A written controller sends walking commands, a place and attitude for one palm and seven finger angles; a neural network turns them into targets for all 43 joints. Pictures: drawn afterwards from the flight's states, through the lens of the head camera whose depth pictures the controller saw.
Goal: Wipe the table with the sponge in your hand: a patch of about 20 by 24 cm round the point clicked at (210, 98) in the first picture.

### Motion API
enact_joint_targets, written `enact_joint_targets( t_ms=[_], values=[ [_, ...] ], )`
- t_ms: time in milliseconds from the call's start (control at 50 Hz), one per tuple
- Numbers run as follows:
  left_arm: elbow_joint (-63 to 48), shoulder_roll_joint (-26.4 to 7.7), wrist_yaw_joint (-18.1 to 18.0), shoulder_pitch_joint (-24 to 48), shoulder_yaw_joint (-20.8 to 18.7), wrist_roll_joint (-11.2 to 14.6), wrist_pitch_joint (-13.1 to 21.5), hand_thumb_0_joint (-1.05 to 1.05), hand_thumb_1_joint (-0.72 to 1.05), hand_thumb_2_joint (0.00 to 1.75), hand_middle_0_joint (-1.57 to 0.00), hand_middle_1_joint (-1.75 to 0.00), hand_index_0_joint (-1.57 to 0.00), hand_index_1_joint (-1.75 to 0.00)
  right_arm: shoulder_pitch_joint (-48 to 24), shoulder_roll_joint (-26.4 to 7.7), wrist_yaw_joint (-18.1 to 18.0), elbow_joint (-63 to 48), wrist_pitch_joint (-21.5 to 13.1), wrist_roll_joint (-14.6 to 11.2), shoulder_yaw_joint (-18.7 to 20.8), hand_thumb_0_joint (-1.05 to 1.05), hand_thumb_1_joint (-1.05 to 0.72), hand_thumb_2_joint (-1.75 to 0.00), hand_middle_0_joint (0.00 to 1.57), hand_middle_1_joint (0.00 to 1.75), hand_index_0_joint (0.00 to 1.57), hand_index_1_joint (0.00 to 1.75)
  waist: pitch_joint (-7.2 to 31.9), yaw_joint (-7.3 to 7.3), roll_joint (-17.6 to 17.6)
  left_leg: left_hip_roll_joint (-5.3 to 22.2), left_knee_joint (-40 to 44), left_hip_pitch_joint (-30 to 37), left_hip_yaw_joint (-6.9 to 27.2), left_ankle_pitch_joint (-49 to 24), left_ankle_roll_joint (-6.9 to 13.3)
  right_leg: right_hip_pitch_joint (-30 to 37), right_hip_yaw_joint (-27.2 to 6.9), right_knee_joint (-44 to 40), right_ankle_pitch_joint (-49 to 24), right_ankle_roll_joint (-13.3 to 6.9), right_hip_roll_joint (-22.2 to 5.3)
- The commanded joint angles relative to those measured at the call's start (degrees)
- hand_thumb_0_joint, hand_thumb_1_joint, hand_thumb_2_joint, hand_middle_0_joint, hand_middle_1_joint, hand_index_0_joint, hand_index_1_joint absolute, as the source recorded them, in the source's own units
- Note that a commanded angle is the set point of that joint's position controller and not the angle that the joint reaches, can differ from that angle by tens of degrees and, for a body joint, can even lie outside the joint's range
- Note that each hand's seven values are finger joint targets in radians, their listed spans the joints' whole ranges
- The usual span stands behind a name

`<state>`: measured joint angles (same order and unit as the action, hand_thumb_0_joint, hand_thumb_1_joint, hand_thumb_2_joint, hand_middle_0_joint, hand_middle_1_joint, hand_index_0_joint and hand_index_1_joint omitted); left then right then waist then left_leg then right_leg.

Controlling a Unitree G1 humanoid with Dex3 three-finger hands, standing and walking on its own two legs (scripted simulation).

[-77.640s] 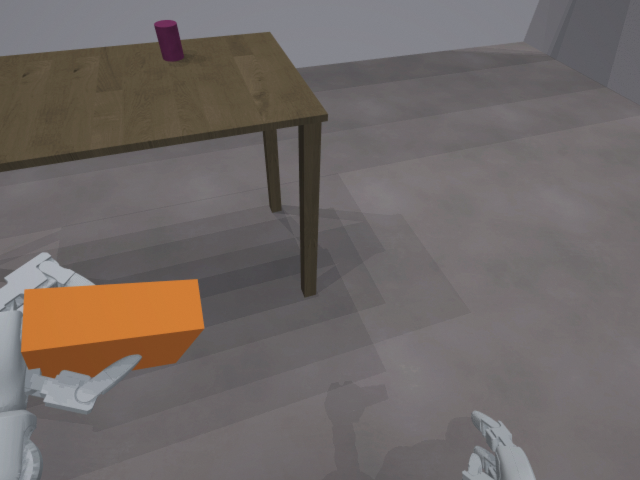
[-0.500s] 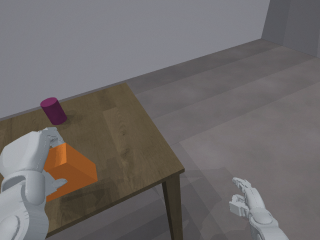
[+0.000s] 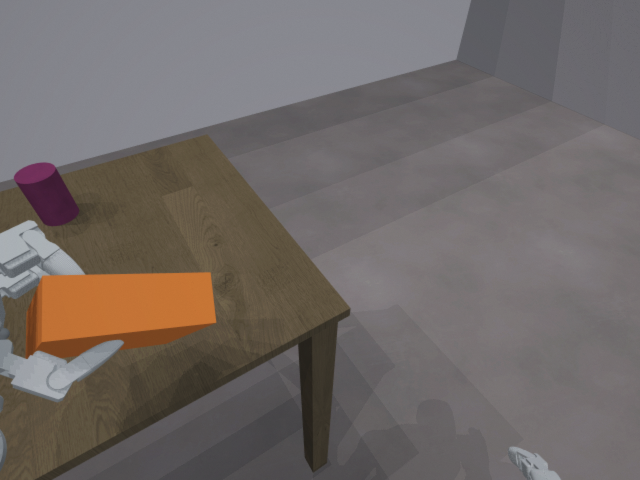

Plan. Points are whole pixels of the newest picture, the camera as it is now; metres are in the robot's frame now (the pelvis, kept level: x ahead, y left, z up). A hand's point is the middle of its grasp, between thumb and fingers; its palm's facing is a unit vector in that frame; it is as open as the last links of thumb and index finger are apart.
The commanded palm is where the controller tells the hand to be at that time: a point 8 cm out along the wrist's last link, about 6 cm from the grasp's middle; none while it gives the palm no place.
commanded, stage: step back with the hand held close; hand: left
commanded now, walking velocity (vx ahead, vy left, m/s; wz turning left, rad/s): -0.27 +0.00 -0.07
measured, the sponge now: (143, 315) +0.24 +0.19 +0.16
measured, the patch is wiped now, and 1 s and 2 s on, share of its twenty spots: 1.00 1.00 1.00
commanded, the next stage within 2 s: stop stepping back and stand still in 0.54 s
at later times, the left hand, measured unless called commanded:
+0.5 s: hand out of the picture +0.10 +0.28 +0.20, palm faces +0.40 -0.87 -0.30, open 9.1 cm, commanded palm +0.05 +0.32 +0.23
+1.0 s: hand out of the picture -0.03 +0.34 +0.21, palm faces +0.40 -0.86 -0.30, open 9.1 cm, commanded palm -0.08 +0.38 +0.23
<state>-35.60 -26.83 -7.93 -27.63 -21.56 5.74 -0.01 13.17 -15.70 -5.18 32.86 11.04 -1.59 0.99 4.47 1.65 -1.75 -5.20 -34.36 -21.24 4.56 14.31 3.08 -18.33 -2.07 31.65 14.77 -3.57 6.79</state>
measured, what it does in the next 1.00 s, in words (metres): walks backwards: right foot, then left foot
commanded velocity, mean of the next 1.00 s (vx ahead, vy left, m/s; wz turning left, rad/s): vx -0.08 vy -0.04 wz -0.03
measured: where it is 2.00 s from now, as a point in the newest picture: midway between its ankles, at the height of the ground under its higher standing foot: outside the picture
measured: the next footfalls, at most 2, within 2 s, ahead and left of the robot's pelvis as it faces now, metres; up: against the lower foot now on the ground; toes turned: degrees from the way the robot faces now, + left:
right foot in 0.42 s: -0.16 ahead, -0.07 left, +0.00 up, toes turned +1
left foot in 0.82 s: -0.13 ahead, +0.21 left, +0.00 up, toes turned -3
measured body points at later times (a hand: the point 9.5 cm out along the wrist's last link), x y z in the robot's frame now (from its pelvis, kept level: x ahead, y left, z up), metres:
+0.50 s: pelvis -0.12 +0.05 -0.01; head -0.13 +0.06 +0.44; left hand +0.07 +0.33 +0.22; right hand +0.08 -0.17 -0.08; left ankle +0.03 +0.08 -0.73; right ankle -0.19 -0.09 -0.73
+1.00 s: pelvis -0.25 +0.10 +0.01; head -0.29 +0.13 +0.46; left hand -0.06 +0.39 +0.22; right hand -0.13 -0.11 -0.08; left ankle -0.17 +0.21 -0.73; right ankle -0.26 +0.03 -0.70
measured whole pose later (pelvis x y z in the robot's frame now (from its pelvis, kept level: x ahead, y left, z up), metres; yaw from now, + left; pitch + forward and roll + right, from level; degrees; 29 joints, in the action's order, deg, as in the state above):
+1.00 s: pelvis -0.25 +0.10 +0.01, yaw -1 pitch +0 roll -2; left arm -32.7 -22.2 -9.2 -25.6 -21.5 4.1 4.0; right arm 16.6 -7.0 -1.6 36.8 -0.4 0.6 -3.2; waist 6.0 2.9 0.4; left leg 0.8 -31.2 -22.0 2.6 13.1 0.0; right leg -18.3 3.7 41.3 28.6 -1.6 5.2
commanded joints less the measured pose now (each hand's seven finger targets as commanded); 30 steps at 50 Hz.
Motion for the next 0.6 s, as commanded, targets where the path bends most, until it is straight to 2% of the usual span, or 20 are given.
enact_joint_targets(
  t_ms=[0, 40, 80, 140, 200, 240, 260, 320, 340, 380, 400, 420, 440, 460, 480, 500, 520, 540, 560, 580],
  values=[
    [-9.0, -8.3, -1.4, 5.4, -6.2, -0.3, 5.2, 0.0, 0.1, 1.3, -1.2, -1.6, -1.2, -1.6, -9.8, -5.7, -0.4, -10.7, -4.7, -0.1, 1.3, 0.0, -0.9, -0.9, 0.2, 0.3, 0.2, 0.3, 6.1, -0.82, 3.2, 9.6, 0.3, 1.3, 7.9, -7.6, -0.4, 0.8, -12.3, -7.8, -9.8, 1.4, -15.6],
    [-10.6, -9.2, -1.8, 6.6, -6.2, -0.9, 6.1, 0.0, 0.1, 1.3, -1.2, -1.6, -1.2, -1.6, -9.7, -6.4, -0.5, -10.6, -5.2, 0.1, 1.3, 0.0, -0.9, -0.9, 0.2, 0.3, 0.2, 0.3, 3.1, -0.54, 1.4, 9.6, 0.6, 1.5, 8.6, 2.0, -0.3, -5.0, -12.6, -10.3, 2.1, -0.2, -16.1],
    [-11.2, -8.6, -2.2, 6.6, -5.6, -1.5, 7.1, 0.0, 0.1, 1.3, -1.2, -1.6, -1.2, -1.6, -9.5, -6.0, -0.5, -10.3, -5.8, 0.5, 0.6, 0.0, -0.9, -0.9, 0.2, 0.3, 0.2, 0.3, 0.7, -0.43, -0.3, 10.2, 2.6, -0.4, 10.2, 10.0, 0.5, -8.8, -10.5, -11.0, 12.2, 0.1, -14.3],
    [-13.0, -10.3, -2.9, 8.2, -7.8, -2.7, 8.6, 0.0, 0.1, 1.3, -1.2, -1.6, -1.2, -1.6, -8.9, -7.0, -0.8, -10.8, -6.8, 1.0, 0.9, 0.0, -0.9, -0.9, 0.2, 0.3, 0.2, 0.3, 0.3, -0.48, -5.8, 12.4, 8.4, -5.6, 13.1, 18.3, 1.4, -7.4, -5.9, -6.7, 16.4, 1.2, -10.8],
    [-12.0, -7.9, -2.3, 9.6, -8.1, -3.8, 9.3, 0.0, 0.1, 1.3, -1.2, -1.6, -1.2, -1.6, -8.6, -6.4, -0.8, -12.0, -8.6, 2.0, 1.6, 0.0, -0.9, -0.9, 0.2, 0.3, 0.2, 0.3, 3.0, -2.32, -14.3, 17.6, 30.0, -25.7, 20.2, 31.9, 2.1, 17.2, 2.4, 15.4, 5.9, 3.7, -0.6],
    [-10.9, -8.5, -1.6, 11.7, -7.9, -3.5, 9.3, 0.0, 0.1, 1.3, -1.2, -1.6, -1.2, -1.6, -9.2, -5.1, -0.3, -11.7, -9.6, 1.9, 2.2, 0.0, -0.9, -0.9, 0.2, 0.3, 0.2, 0.3, 4.5, -2.97, -13.2, 17.4, 31.8, -25.3, 17.9, 28.3, 1.3, 19.0, 2.1, 21.4, 9.0, 3.9, 0.7],
    [-8.7, -6.2, -1.2, 11.1, -6.1, -3.3, 9.1, 0.0, 0.1, 1.3, -1.2, -1.6, -1.2, -1.6, -9.2, -4.0, 0.1, -10.7, -10.0, 2.1, 2.0, 0.0, -0.9, -0.9, 0.2, 0.3, 0.2, 0.3, 3.7, -2.93, -10.0, 16.4, 30.7, -22.1, 16.0, 25.0, 1.0, 17.2, 2.5, 19.2, 11.0, 3.4, 0.6],
    [-5.2, -3.9, -0.3, 7.8, -3.2, -1.7, 9.2, 0.0, 0.1, 1.3, -1.2, -1.6, -1.2, -1.6, -9.9, -3.0, 1.4, -9.0, -10.6, 1.6, 1.1, 0.0, -0.9, -0.9, 0.2, 0.3, 0.2, 0.3, 1.4, -2.63, -6.1, 12.3, 24.7, -11.1, 9.6, 16.1, -2.8, 10.5, 1.8, -1.4, 13.5, 1.2, -1.7],
    [-5.1, -4.5, 0.0, 7.6, -3.1, -1.4, 9.6, 0.0, 0.1, 1.3, -1.2, -1.6, -1.2, -1.6, -10.5, -2.8, 1.6, -8.8, -10.1, 1.3, 1.0, 0.0, -0.9, -0.9, 0.2, 0.3, 0.2, 0.3, 0.6, -2.32, -5.2, 10.3, 18.4, -5.8, 5.9, 10.0, -4.2, 5.5, -1.0, -9.0, 9.7, 0.4, -4.7],
    [-8.4, -5.5, 0.2, 11.4, -3.2, -0.8, 11.5, 0.0, 0.1, 1.3, -1.2, -1.6, -1.2, -1.6, -10.1, -2.1, 1.8, -6.9, -9.8, 1.3, 0.4, 0.0, -0.9, -0.9, 0.2, 0.3, 0.2, 0.3, 4.4, -1.44, 5.0, 7.2, -1.0, 12.5, 0.5, -6.0, -3.6, -8.9, -11.0, -18.0, -4.4, -2.4, -15.4],
    [-9.2, -7.4, -0.3, 14.8, -4.6, -0.5, 12.4, 0.0, 0.1, 1.3, -1.2, -1.6, -1.2, -1.6, -10.6, -1.8, 1.4, -6.2, -10.1, 1.6, -0.2, 0.0, -0.9, -0.9, 0.2, 0.3, 0.2, 0.3, 7.0, -0.79, 5.3, 7.8, -1.6, 15.7, -1.1, -11.0, -3.5, -8.7, -10.6, -15.7, -17.3, -2.2, -18.0],
    [-7.1, -7.0, -0.4, 16.7, -4.2, -0.5, 12.7, 0.0, 0.1, 1.3, -1.2, -1.6, -1.2, -1.6, -10.2, -1.6, 0.6, -5.5, -10.6, 1.4, -0.2, 0.0, -0.9, -0.9, 0.2, 0.3, 0.2, 0.3, 10.0, -0.11, 3.4, 8.4, 1.6, 17.6, -2.4, -20.9, -3.1, -4.8, -7.7, -10.8, -26.5, -0.2, -16.6],
    [-10.8, -7.0, 0.2, 20.0, -2.0, -1.3, 12.8, 0.0, 0.1, 1.3, -1.2, -1.6, -1.2, -1.6, -9.6, -2.3, 0.5, -4.9, -10.5, -0.7, 1.9, 0.0, -0.9, -0.9, 0.2, 0.3, 0.2, 0.3, 14.2, -0.24, 11.4, 8.1, 0.4, 21.8, -2.6, -25.1, -2.4, -4.3, -4.2, -8.0, -29.3, 4.3, -12.9],
    [-10.1, -7.8, 0.2, 17.7, -3.9, -0.9, 12.3, 0.0, 0.1, 1.3, -1.2, -1.6, -1.2, -1.6, -11.3, -3.7, -0.1, -7.2, -10.8, -0.8, 2.2, 0.0, -0.9, -0.9, 0.2, 0.3, 0.2, 0.3, 12.7, -0.66, 8.3, 9.5, 1.3, 25.2, -1.0, -30.7, -1.2, -7.3, -2.4, -5.3, -26.9, 5.6, -10.4],
    [-10.0, -7.9, 0.3, 14.7, -4.8, -1.1, 11.8, 0.0, 0.1, 1.3, -1.2, -1.6, -1.2, -1.6, -12.3, -3.3, 0.0, -7.9, -10.7, -0.5, 1.7, 0.0, -0.9, -0.9, 0.2, 0.3, 0.2, 0.3, 12.7, -1.6, 0.3, 11.8, 6.3, 24.8, 2.6, -34.1, -0.2, -6.9, -0.3, -1.8, -16.8, 6.1, -6.7],
    [-10.9, -7.4, 0.6, 13.5, -4.7, -1.0, 11.6, 0.0, 0.1, 1.3, -1.2, -1.6, -1.2, -1.6, -13.2, -3.3, 0.7, -8.1, -10.7, 0.0, 1.4, 0.0, -0.9, -0.9, 0.2, 0.3, 0.2, 0.3, 12.6, -2.32, -7.1, 15.2, 14.1, 21.7, 7.2, -31.6, -0.4, -5.0, 0.9, 3.2, 5.6, 5.3, -2.9],
    [-11.5, -7.9, 0.8, 12.4, -5.9, -1.0, 11.5, 0.0, 0.1, 1.3, -1.2, -1.6, -1.2, -1.6, -13.8, -3.5, 1.5, -8.1, -11.1, 1.2, 1.6, 0.0, -0.9, -0.9, 0.2, 0.3, 0.2, 0.3, 13.1, -3.27, -11.4, 17.4, 24.1, 12.6, 10.9, -15.3, -3.8, 2.3, 0.9, 10.8, 16.5, 3.7, -0.1],
    [-11.3, -9.5, 0.7, 11.0, -7.9, -0.7, 11.1, 0.0, 0.1, 1.3, -1.2, -1.6, -1.2, -1.6, -15.0, -4.3, 2.0, -8.8, -11.0, 1.7, 2.1, 0.0, -0.9, -0.9, 0.2, 0.3, 0.2, 0.3, 11.7, -4.12, -15.8, 18.4, 32.9, 0.7, 12.9, 5.4, -6.8, 10.8, 1.2, 16.4, 19.9, 2.6, 1.7],
    [-13.3, -8.4, 0.5, 11.4, -8.0, -0.6, 11.3, 0.0, 0.1, 1.3, -1.2, -1.6, -1.2, -1.6, -14.8, -2.8, 2.5, -8.7, -11.2, 2.5, 2.2, 0.0, -0.9, -0.9, 0.2, 0.3, 0.2, 0.3, 10.4, -4.26, -16.9, 16.1, 35.4, -7.2, 8.5, 10.6, -9.8, 16.8, 3.2, 14.7, 18.6, 1.0, 2.3],
    [-14.2, -9.5, 0.3, 10.9, -8.8, -0.2, 11.5, 0.0, 0.1, 1.3, -1.2, -1.6, -1.2, -1.6, -14.6, -2.1, 2.9, -8.4, -11.1, 2.6, 2.3, 0.0, -0.9, -0.9, 0.2, 0.3, 0.2, 0.3, 9.1, -3.86, -14.8, 13.0, 30.9, -10.3, 2.9, 8.5, -11.0, 18.8, 3.7, 8.3, 17.5, -0.4, 1.5]
  ],
)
